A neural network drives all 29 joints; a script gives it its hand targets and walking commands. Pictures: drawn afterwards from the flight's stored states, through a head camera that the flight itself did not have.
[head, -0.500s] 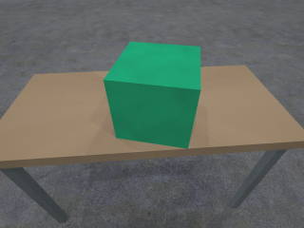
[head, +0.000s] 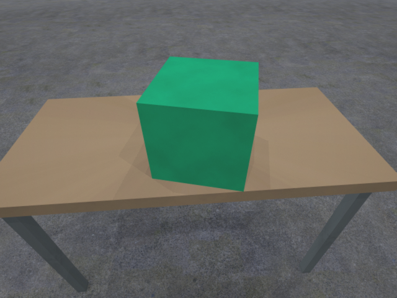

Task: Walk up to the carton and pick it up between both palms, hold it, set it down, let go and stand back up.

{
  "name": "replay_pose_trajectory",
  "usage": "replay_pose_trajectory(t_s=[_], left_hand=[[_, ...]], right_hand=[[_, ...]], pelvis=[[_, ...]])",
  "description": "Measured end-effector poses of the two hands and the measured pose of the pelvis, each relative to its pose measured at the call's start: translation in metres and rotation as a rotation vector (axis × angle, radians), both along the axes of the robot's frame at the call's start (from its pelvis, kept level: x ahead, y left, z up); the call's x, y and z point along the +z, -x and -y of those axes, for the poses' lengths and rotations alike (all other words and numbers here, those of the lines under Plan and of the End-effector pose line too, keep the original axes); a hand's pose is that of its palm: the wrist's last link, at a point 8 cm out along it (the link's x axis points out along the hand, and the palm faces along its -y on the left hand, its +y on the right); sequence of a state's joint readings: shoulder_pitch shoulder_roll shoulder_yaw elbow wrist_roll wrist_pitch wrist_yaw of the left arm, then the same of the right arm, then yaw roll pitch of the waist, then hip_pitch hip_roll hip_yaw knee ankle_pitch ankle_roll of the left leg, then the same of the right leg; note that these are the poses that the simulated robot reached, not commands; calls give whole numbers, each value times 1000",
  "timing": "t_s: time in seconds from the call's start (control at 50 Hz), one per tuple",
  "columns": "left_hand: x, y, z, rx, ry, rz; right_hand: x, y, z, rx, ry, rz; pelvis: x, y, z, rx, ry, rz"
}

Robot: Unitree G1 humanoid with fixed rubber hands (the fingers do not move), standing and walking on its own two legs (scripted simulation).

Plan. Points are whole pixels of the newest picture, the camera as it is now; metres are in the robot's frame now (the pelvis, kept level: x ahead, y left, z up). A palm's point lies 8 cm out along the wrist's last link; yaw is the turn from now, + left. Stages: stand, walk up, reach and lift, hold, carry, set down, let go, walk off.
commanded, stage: stand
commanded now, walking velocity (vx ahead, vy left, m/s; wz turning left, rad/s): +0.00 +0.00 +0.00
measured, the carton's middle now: (204, 120) +0.56 -0.03 +0.08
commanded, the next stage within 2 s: none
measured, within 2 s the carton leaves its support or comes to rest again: neither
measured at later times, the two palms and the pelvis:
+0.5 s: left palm out of the picture +0.08 +0.25 -0.10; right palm out of the picture +0.04 -0.28 -0.12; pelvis +0.00 +0.00 +0.00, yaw +0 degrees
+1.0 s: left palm out of the picture +0.08 +0.25 -0.11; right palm out of the picture +0.05 -0.28 -0.12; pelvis +0.00 +0.00 +0.00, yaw +0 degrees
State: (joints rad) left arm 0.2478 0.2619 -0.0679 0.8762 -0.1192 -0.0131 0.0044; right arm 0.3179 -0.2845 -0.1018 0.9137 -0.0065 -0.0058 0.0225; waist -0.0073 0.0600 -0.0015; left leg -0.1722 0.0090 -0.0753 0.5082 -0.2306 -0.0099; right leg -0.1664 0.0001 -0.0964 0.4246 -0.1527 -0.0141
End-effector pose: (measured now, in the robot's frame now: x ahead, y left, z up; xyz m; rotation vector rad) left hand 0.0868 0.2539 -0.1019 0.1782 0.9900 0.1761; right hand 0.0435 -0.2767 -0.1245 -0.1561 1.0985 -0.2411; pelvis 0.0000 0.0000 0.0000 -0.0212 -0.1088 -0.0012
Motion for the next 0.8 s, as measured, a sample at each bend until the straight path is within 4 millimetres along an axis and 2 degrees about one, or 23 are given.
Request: replay_pose_trajectory(t_s=[0.34, 0.8], left_hand=[[0, 2, 0, 2, -2, -3], [-4, 7, -1, 9, -5, -44]], right_hand=[[0, 2, 0, 1, 0, -4], [1, -8, 2, 10, 5, -11]], pelvis=[[0, 1, 0, 0, 0, 2], [0, 0, 1, 0, -1, -1]])
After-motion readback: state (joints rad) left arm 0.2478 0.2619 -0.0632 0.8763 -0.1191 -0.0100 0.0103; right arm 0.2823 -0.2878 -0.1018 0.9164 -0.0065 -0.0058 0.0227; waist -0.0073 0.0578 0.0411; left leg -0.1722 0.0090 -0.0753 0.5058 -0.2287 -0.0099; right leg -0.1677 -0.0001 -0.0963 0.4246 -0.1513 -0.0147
